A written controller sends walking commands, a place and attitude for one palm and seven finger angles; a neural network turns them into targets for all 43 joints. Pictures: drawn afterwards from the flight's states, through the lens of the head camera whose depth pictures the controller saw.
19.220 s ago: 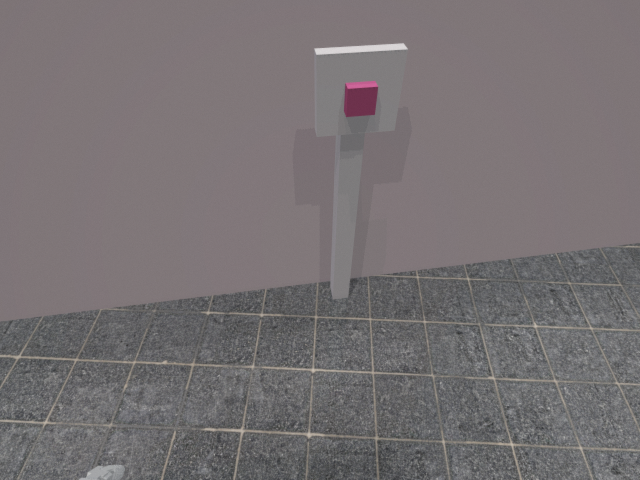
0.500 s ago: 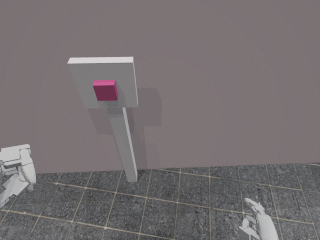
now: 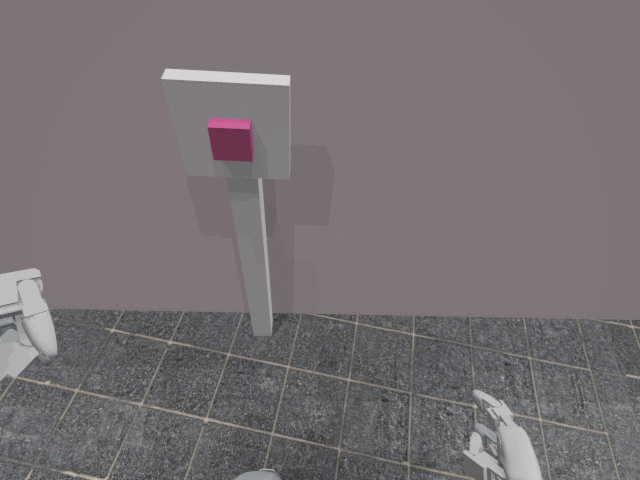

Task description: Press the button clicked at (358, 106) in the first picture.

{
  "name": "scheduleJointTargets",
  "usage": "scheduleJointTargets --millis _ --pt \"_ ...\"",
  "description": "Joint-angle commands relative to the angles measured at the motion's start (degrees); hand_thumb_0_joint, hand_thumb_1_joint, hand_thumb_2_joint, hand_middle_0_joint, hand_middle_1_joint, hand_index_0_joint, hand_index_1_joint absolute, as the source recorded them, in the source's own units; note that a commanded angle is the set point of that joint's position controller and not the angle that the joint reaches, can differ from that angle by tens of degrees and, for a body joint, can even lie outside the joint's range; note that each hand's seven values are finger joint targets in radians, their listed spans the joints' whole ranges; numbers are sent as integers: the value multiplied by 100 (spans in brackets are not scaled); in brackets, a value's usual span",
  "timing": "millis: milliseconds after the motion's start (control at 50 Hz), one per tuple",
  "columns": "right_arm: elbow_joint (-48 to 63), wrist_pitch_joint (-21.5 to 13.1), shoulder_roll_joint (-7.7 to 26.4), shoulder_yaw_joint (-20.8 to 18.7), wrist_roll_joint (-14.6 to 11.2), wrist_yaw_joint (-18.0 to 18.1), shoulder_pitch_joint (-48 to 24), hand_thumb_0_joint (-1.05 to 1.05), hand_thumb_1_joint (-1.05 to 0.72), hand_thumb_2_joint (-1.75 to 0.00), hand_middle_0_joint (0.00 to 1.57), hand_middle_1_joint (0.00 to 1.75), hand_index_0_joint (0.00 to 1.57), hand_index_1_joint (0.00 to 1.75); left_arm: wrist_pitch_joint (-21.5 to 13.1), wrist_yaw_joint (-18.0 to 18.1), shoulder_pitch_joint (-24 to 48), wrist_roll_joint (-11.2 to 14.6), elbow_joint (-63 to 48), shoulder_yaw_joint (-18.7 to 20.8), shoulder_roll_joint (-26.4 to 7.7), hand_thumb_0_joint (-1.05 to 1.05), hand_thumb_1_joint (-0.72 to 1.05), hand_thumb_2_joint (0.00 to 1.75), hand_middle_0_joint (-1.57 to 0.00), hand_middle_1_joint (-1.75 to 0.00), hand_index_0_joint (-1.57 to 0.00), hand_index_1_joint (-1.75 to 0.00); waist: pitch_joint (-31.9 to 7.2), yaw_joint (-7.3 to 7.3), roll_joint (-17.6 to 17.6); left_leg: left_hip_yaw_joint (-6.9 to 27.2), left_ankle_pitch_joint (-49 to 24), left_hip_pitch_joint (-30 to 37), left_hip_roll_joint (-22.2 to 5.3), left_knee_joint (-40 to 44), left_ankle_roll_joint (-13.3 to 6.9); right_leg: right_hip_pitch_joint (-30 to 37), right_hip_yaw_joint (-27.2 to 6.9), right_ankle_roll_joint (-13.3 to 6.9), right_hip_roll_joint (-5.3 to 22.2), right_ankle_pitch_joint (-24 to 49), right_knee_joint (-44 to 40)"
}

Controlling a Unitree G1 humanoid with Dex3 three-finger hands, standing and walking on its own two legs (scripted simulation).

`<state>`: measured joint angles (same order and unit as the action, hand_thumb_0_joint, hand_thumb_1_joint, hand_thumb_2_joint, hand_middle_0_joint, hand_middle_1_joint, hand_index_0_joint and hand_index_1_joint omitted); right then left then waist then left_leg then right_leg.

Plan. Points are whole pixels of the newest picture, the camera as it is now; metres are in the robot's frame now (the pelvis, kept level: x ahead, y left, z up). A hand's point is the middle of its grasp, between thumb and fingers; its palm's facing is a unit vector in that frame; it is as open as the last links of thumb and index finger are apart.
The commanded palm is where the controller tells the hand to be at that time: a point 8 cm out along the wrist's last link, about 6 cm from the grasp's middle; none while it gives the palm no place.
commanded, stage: step back with the hand held close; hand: left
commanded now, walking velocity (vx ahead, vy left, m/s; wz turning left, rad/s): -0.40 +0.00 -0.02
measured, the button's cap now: (232, 138) +0.59 +0.19 +0.08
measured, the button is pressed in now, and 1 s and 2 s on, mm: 0 0 0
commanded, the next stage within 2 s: stop stepping back and stand still in 0.46 s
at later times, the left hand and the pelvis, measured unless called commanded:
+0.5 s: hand out of the picture +0.12 +0.25 +0.19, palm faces +0.31 -0.87 -0.38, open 3.1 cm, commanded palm +0.06 +0.29 +0.19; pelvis -0.09 +0.02 +0.02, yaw -4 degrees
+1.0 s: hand out of the picture +0.03 +0.23 +0.18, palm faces +0.26 -0.88 -0.41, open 3.1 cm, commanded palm -0.03 +0.28 +0.19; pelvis -0.19 +0.02 +0.01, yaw -6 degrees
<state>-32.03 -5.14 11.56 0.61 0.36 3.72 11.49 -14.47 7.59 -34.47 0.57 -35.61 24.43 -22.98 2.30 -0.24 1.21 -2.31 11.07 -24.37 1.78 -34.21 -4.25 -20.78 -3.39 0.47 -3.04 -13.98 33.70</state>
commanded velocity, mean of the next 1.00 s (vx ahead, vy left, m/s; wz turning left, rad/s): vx -0.13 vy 0.01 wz -0.01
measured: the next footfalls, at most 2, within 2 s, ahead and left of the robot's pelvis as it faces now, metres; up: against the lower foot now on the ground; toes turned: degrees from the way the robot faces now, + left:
right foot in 0.62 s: -0.18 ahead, -0.08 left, +0.00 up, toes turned -6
left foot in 0.80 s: -0.05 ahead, +0.10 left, +0.00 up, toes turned -5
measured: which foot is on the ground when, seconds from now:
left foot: down 0.00-0.64, up 0.66-0.78, down 0.80-1.00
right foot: down 0.00-0.24, up 0.26-0.60, down 0.62-1.00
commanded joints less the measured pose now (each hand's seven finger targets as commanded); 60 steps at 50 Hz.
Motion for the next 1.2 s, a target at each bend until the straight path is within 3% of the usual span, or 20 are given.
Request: scheduleJointTargets --millis 0,80,120,180,240,260,300,400,540,600,640,700,760,840,920,980,1020,1060,1140,1180 --pt "887 -232 835 -403 -2 12 -480 0 -90 -90 20 30 20 30 -345 46 -28 94 -1180 457 -806 0 90 90 -130 -150 -130 -150 -1241 54 -235 946 281 -409 -908 802 -67 1295 -792 -158 504 1666 -26" --pt "848 -64 703 -424 -17 -27 -408 0 -90 -90 20 30 20 30 -356 130 21 144 -1184 549 -1007 0 90 90 -130 -150 -130 -150 -868 138 533 567 1366 171 -217 -622 276 -289 -1880 -724 1509 -184 -1583" --pt "782 45 613 -408 3 -54 -433 0 -90 -90 20 30 20 30 -336 213 21 155 -1118 530 -1005 0 90 90 -130 -150 -130 -150 -906 147 730 536 1098 606 -109 -1382 382 -770 -1711 -927 1843 -24 -1843" --pt "733 113 617 -363 -3 0 -475 0 -90 -90 20 30 20 30 -327 247 -34 127 -1088 567 -1049 0 90 90 -130 -150 -130 -150 -731 207 311 622 754 792 -304 169 301 -670 -990 -553 1321 386 -1293" --pt "903 -181 840 -432 36 57 -634 0 -90 -90 20 30 20 30 -514 144 10 -31 -1388 694 -1067 0 90 90 -130 -150 -130 -150 -1098 136 -2114 2372 2192 -1348 -2067 2638 -488 1384 155 95 -279 -552 1866" --pt "913 -293 776 -419 105 73 -701 0 -90 -90 20 30 20 30 -513 137 96 -16 -1431 705 -1074 0 90 90 -130 -150 -130 -150 -944 125 -2008 2819 2467 -1738 -2335 2880 -692 1246 -91 83 -328 -967 2924" --pt "686 -435 719 -488 122 14 -460 0 -90 -90 20 30 20 30 -484 178 102 90 -1498 612 -919 0 90 90 -130 -150 -130 -150 -925 77 -808 2190 796 -313 -2088 2111 -629 18 -208 17 -143 -1314 2919" --pt "299 -653 690 -382 136 -78 -353 0 -90 -90 20 30 20 30 -394 115 56 180 -1345 54 -583 0 90 90 -130 -150 -130 -150 -1245 42 -1261 1483 -291 1476 -1681 2194 -269 -197 372 66 -89 -1720 1222" --pt "358 -440 651 -320 218 -109 -429 0 -90 -90 20 30 20 30 -385 -28 -186 440 -1475 458 -1104 0 90 90 -130 -150 -130 -150 -1748 -80 -1451 731 -856 1912 -1276 2205 400 1067 724 -167 -103 -643 -1660" --pt "611 -225 615 -243 111 -96 -566 0 -90 -90 20 30 20 30 -386 7 -613 532 -1517 879 -1534 0 90 90 -130 -150 -130 -150 -1375 -52 -72 -43 392 2102 -386 99 606 -201 60 -596 1204 -500 -2541" --pt "590 -208 620 -335 8 -46 -455 0 -90 -90 20 30 20 30 -123 54 -573 523 -1269 708 -1257 0 90 90 -130 -150 -130 -150 -972 -33 1049 286 671 1249 -83 -1737 620 -868 -701 -1166 2015 -1181 -2416" --pt "508 -185 516 -183 -92 54 -587 0 -90 -90 20 30 20 30 92 170 -116 345 -861 508 -953 0 90 90 -130 -150 -130 -150 -308 166 453 330 632 154 -441 -1010 441 95 -192 -825 1773 483 -1745" --pt "442 -414 755 -257 -114 184 -490 0 -90 -90 20 30 20 30 82 211 385 213 -599 204 -816 0 90 90 -130 -150 -130 -150 -133 147 61 331 -208 1214 -490 847 260 101 271 -284 1142 337 -1258" --pt "504 -545 759 -214 -70 192 -314 0 -90 -90 20 30 20 30 -69 147 420 181 -1054 104 -816 0 90 90 -130 -150 -130 -150 -761 122 -1351 1749 -978 1516 -1077 1730 85 494 633 58 237 -279 -118" --pt "544 -681 719 -189 -10 109 -463 0 -90 -90 20 30 20 30 -95 194 -141 134 -1296 236 -828 0 90 90 -130 -150 -130 -150 -591 4 -1299 1649 1910 386 -1175 2578 32 1274 579 -66 219 -1000 -512" --pt "632 -535 678 -245 7 66 -468 0 -90 -90 20 30 20 30 -42 171 -569 152 -921 406 -866 0 90 90 -130 -150 -130 -150 -480 36 -711 799 1922 -68 -534 1725 369 1404 456 -257 381 -1382 -1393" --pt "558 -386 647 -344 16 68 -367 0 -90 -90 20 30 20 30 -62 171 -503 206 -814 466 -927 0 90 90 -130 -150 -130 -150 -371 77 639 363 1037 396 -149 -605 482 26 -1226 -915 1500 -2895 -2436" --pt "407 -315 686 -323 7 43 -326 0 -90 -90 20 30 20 30 -67 232 113 196 -779 431 -859 0 90 90 -130 -150 -130 -150 -165 140 756 370 807 -433 -246 -1930 440 214 -1805 -1320 2109 -2124 -2472" --pt "322 -414 612 -225 -2 149 -331 0 -90 -90 20 30 20 30 -53 255 750 69 -268 6 -593 0 90 90 -130 -150 -130 -150 -12 191 195 12 747 909 -387 170 241 -255 -440 -760 1426 -1932 -1684" --pt "427 -484 758 -255 -9 209 -378 0 -90 -90 20 30 20 30 -54 252 815 69 -488 -106 -528 0 90 90 -130 -150 -130 -150 8 143 -597 674 1117 1297 -704 1118 38 -342 -39 -393 840 -1446 -847"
